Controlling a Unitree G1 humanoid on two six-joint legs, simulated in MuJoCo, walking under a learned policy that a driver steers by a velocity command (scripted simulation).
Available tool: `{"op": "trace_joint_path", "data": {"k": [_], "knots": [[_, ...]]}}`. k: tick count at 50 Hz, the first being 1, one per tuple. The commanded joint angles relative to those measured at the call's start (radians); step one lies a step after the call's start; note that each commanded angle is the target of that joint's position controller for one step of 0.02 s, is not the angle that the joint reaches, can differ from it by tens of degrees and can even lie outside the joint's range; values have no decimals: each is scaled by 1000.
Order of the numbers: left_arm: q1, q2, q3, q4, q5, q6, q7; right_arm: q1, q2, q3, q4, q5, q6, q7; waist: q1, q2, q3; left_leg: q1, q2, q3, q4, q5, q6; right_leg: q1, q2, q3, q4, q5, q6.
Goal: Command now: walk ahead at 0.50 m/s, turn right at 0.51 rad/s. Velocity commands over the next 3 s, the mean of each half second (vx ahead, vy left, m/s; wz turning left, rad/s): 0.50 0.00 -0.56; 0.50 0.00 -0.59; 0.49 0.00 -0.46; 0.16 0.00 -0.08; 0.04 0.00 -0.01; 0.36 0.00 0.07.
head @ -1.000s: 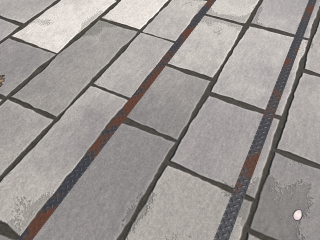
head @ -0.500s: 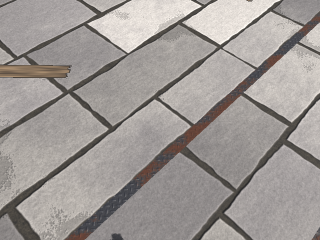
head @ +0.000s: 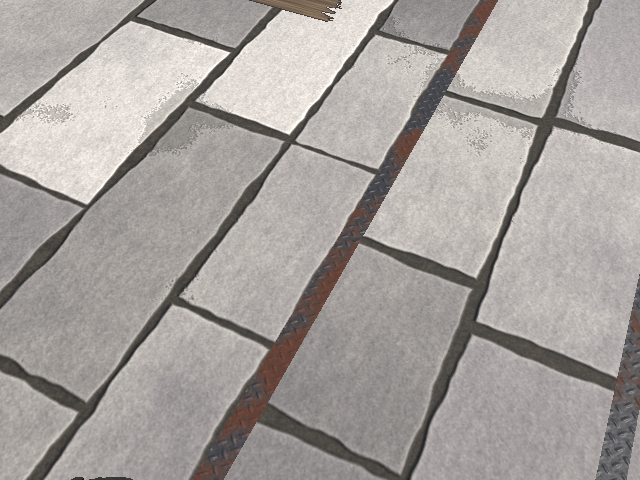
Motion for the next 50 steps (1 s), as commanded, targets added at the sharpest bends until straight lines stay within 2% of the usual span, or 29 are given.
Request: {"op": "trace_joint_path", "data": {"k": [1,2,3,4,6,8,11,15,18,19,20,21,22,23,24,25,26,27,29,33,38,42,44,45,46,47,48,49,50], "knots": [[266,173,56,-22,3,-11,17,-85,-144,-15,-158,37,-87,30,141,-78,-276,-659,-4,-193,427,12,29,774,-331,652,-326,-83,-256],[205,159,52,-28,3,-14,18,-108,-124,-11,-161,23,-94,25,91,22,-174,-634,39,-179,315,73,32,614,-284,543,-337,11,-222],[156,124,41,-41,7,-17,21,-112,-137,-20,-156,0,-89,17,60,24,-131,-576,68,-173,228,111,24,508,-252,470,-352,118,-204],[130,116,36,-59,18,-17,26,-94,-136,-24,-155,-7,-77,17,32,-2,-112,-518,77,-173,199,136,12,429,-231,440,-375,184,-206],[121,129,41,-63,15,-19,34,-67,-112,-20,-153,-17,-56,15,10,-17,-101,-480,77,-152,122,157,-24,342,-213,395,-401,273,-218],[136,156,48,-56,11,-19,47,-111,-88,-10,-168,-19,-45,10,16,-21,-76,-474,65,-131,-3,235,-57,275,-184,334,-412,300,-206],[170,170,54,-41,1,-8,62,-230,-57,6,-192,-16,-48,15,64,-53,-62,-402,21,-120,-254,460,-71,222,-121,276,-394,203,-147],[235,173,57,-17,-7,6,66,-317,-84,-1,-215,6,-62,31,99,-78,-67,-333,-22,-145,-419,539,-60,271,-146,361,-340,73,-113],[228,164,58,-15,-4,12,70,-280,-127,-22,-211,11,-75,36,63,-111,-70,-279,-21,-168,-470,438,-19,342,-180,456,-254,37,-87],[212,151,55,-20,-3,14,69,-222,-136,-31,-195,10,-80,34,28,-119,-81,-204,-22,-155,-502,425,4,337,-167,462,-208,46,-70],[211,116,43,-26,1,13,67,-134,-160,-45,-177,1,-84,28,-17,-108,-135,-58,8,-164,-521,411,37,307,-121,430,-102,66,-39],[227,51,19,-40,16,10,63,5,-211,-60,-166,-14,-86,19,-68,7,-266,180,175,-324,-517,331,98,201,-55,342,172,-69,-1],[359,3,2,-78,-13,0,62,80,-293,-79,-132,-24,-71,23,-5,348,-363,449,387,-799,-622,87,263,-143,70,209,487,-449,59],[351,110,20,-50,-24,0,66,59,-202,-62,-143,-1,-67,29,-28,256,-298,414,397,-885,-670,-140,258,-270,-14,228,623,-416,75],[246,163,36,-57,-17,6,66,20,-141,-46,-153,2,-62,25,-56,162,-181,308,351,-719,-678,-102,213,-296,-46,212,658,-321,81],[195,157,38,-66,-5,11,68,-25,-121,-36,-157,-7,-56,24,-44,100,-122,203,306,-581,-684,42,187,-266,-78,183,644,-250,88],[162,145,41,-77,4,12,65,-52,-97,-28,-149,-10,-52,22,-31,95,-73,126,267,-484,-702,160,181,-250,-103,181,601,-201,91],[164,129,42,-83,-2,15,57,-62,-86,-23,-142,-15,-53,19,-11,123,-59,73,240,-406,-723,234,170,-208,-128,176,574,-171,92],[169,91,36,-87,-11,24,50,-62,-81,-24,-127,-9,-59,17,0,140,-52,35,220,-309,-762,309,179,-184,-142,149,538,-148,97],[105,61,26,-117,-2,31,46,-49,-127,-39,-91,-8,-62,15,-3,94,-31,54,243,-188,-802,459,208,-245,-159,140,408,-41,119],[-26,34,12,-144,-2,16,17,-30,-160,-43,-57,-1,-45,10,-49,74,0,86,216,-18,-800,549,172,-188,-144,68,143,172,104],[-109,38,12,-184,-7,14,-7,14,-194,-52,-26,17,-24,10,-62,75,30,180,250,41,-762,653,150,-162,-120,11,23,117,62],[-81,69,27,-190,-1,19,-11,8,-223,-62,-24,27,-13,5,-23,102,-6,221,254,81,-657,960,130,-70,-67,-38,-3,17,21],[-22,95,42,-180,3,24,-9,4,-240,-68,-26,32,-7,1,19,119,-49,229,251,100,-552,1129,120,20,-29,-64,-8,-31,-4],[112,133,66,-147,2,28,-3,-10,-243,-68,-30,36,0,-3,100,107,-120,187,230,126,-375,1196,100,199,12,-79,-61,-1,-39],[288,192,99,-101,-1,37,14,-6,-215,-57,-39,28,-3,-7,185,60,-207,6,194,135,-122,1047,64,492,5,-11,-98,46,-81],[309,308,116,-93,-12,38,32,85,-69,-10,-88,-29,-18,6,93,-230,-284,-441,45,115,248,102,5,861,-267,457,-103,49,-225],[326,280,100,-132,-7,18,25,41,-99,-1,-119,-9,-56,20,123,-206,-477,-616,-63,-127,445,-140,-6,970,-398,898,-292,-182,-358],[304,210,79,-117,3,2,18,-85,-176,-23,-145,34,-78,30,160,-102,-350,-707,-2,-178,446,-37,12,889,-363,767,-337,-174,-285]]}}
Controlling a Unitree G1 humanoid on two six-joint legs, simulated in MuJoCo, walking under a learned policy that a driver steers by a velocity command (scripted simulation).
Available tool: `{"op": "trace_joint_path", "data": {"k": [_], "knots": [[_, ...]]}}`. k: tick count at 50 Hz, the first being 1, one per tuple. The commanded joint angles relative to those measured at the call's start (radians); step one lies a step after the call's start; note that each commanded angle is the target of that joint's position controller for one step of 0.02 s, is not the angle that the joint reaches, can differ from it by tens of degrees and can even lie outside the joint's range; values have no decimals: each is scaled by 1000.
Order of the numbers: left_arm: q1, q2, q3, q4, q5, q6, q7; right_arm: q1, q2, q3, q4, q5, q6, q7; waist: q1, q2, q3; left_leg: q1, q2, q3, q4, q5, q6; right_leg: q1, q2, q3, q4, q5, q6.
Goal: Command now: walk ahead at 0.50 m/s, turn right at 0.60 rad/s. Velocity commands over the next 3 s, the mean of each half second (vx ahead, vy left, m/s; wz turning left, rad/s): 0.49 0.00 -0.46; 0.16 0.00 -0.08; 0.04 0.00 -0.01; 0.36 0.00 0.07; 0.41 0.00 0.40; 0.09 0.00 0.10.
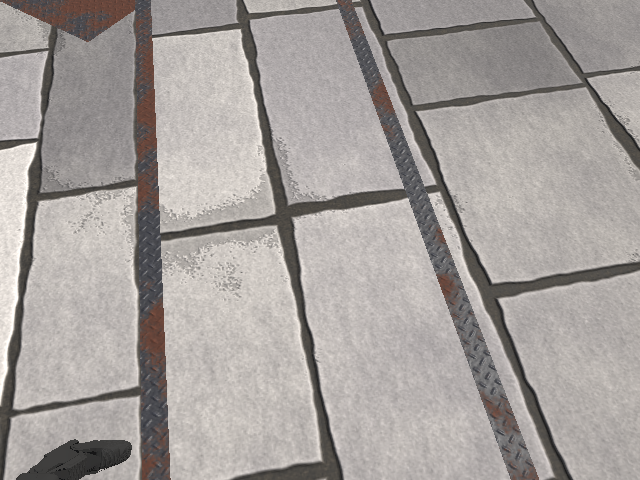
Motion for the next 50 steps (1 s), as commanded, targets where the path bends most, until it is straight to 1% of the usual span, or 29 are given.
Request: {"op": "trace_joint_path", "data": {"k": [1,2,3,4,7,11,13,15,18,20,21,22,23,24,25,26,27,29,31,33,37,40,41,42,43,44,45,47,50], "knots": [[265,177,58,-3,5,-30,9,-124,-135,-11,-172,27,-77,15,147,-68,-246,-673,-7,-160,308,81,34,731,-317,638,-359,-74,-239],[196,150,48,-9,6,-33,11,-120,-126,-11,-157,4,-78,7,97,-3,-177,-612,28,-158,222,135,26,585,-275,538,-363,40,-209],[149,126,39,-20,15,-35,14,-102,-136,-18,-150,-13,-70,4,60,-17,-148,-538,49,-162,160,170,17,479,-243,471,-379,144,-197],[128,122,36,-27,22,-35,18,-86,-135,-20,-146,-17,-58,6,37,-34,-137,-487,53,-161,132,188,6,411,-225,445,-400,191,-196],[139,138,40,-3,15,-40,34,-100,-90,-10,-148,-30,-34,4,26,-29,-110,-451,39,-130,3,246,-41,291,-195,361,-424,293,-201],[192,161,46,31,6,-29,55,-261,-42,11,-185,-26,-33,10,85,-57,-70,-398,-12,-121,-306,509,-60,223,-129,293,-414,179,-141],[225,161,45,54,5,-28,56,-310,-40,15,-192,-15,-40,21,112,-69,-69,-341,-34,-115,-403,603,-55,225,-136,295,-411,117,-121],[260,151,41,81,0,-29,54,-335,-57,11,-201,-7,-48,30,127,-77,-63,-330,-33,-131,-455,616,-38,274,-167,329,-381,78,-113],[276,144,40,107,4,-25,54,-322,-90,-5,-206,-7,-55,36,112,-105,-52,-318,-34,-135,-504,507,8,368,-214,392,-313,94,-94],[262,132,36,112,7,-17,52,-223,-109,-20,-182,-12,-60,31,56,-118,-76,-190,-56,-95,-553,444,52,386,-190,387,-218,226,-66],[262,94,22,107,13,-17,49,-113,-142,-35,-163,-22,-65,26,5,-87,-167,-14,-4,-136,-543,460,97,353,-135,339,-51,276,-34],[339,41,0,95,26,-23,51,25,-216,-53,-150,-35,-66,23,-12,85,-329,298,182,-375,-510,466,199,154,-40,258,259,50,19],[430,20,-8,96,-3,-32,54,101,-244,-67,-101,-26,-51,36,9,360,-386,471,328,-805,-678,256,330,-136,70,186,537,-396,86],[356,117,11,107,-11,-33,59,75,-152,-43,-113,-2,-50,40,-17,207,-280,409,318,-813,-718,172,300,-234,24,251,633,-388,92],[245,147,21,90,-5,-29,62,1,-110,-28,-127,-9,-45,36,-23,112,-175,285,287,-645,-703,341,265,-239,-7,227,645,-316,98],[196,139,20,80,11,-23,65,-58,-85,-14,-138,-20,-41,36,2,57,-128,169,250,-512,-694,591,257,-195,-38,188,620,-274,110],[182,124,21,72,25,-20,65,-92,-66,-8,-134,-23,-40,36,30,54,-110,92,219,-426,-689,779,252,-152,-74,171,559,-246,118],[215,71,13,88,24,-9,63,-115,-33,6,-116,-28,-43,35,67,103,-128,19,151,-293,-703,971,231,-42,-95,142,431,-214,133],[211,28,-1,90,25,-1,67,-124,-54,4,-94,-27,-40,28,76,123,-149,-2,137,-224,-712,1092,244,11,-90,114,286,-168,153],[186,11,-11,90,28,4,67,-133,-90,-5,-78,-21,-26,18,73,121,-182,-22,126,-173,-713,1105,241,95,-87,96,148,-72,159],[106,38,-5,87,25,14,62,-101,-105,-5,-41,-11,0,12,37,113,-179,-15,129,-163,-712,943,226,171,-73,87,-6,63,150],[84,42,1,87,32,14,60,-125,-92,3,-23,1,12,12,55,99,-144,-35,122,-185,-671,744,199,256,-61,74,-171,126,112],[81,53,5,87,40,11,62,-108,-73,10,-12,3,12,13,60,80,-135,-53,95,-187,-648,649,163,315,-70,88,-258,222,90],[83,97,13,80,48,10,69,-79,-46,21,-8,-15,6,14,46,19,-160,-92,53,-167,-603,543,113,412,-150,169,-254,461,62],[64,142,21,70,47,17,76,24,-32,25,8,-36,-1,18,-19,-87,-200,-161,-19,-121,-579,320,67,510,-229,238,-186,609,-5],[40,76,7,76,39,25,74,37,-4,37,21,-35,5,14,-17,-128,-229,-134,-29,-96,-602,215,37,486,-229,237,-171,493,-39],[7,40,0,72,30,30,64,-23,-25,37,13,-32,17,11,7,-104,-187,-116,-34,-87,-620,241,22,431,-178,214,-170,354,-16],[9,46,1,78,35,28,54,-70,-59,29,14,-23,40,3,33,-62,-130,-140,-39,-85,-599,289,25,392,-131,183,-165,317,22],[21,55,4,103,33,13,50,-62,-63,29,22,-25,55,-4,27,-59,-138,-83,-24,-96,-592,371,23,377,-129,179,-149,417,24]]}}
Over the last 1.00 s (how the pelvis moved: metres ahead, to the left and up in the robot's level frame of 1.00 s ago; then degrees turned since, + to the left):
0.51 -0.11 0.00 -36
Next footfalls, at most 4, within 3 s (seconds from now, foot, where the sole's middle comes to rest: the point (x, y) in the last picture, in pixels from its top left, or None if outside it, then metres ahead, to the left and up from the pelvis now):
0.42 left None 0.43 0.11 -0.75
0.84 right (397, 453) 0.47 -0.14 -0.75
2.26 left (313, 280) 0.89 0.01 -0.75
2.72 right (385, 220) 1.06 -0.18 -0.75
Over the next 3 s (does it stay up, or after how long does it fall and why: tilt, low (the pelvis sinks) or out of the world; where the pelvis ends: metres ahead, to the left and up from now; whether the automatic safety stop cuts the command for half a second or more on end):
stays up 0.94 -0.08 0.02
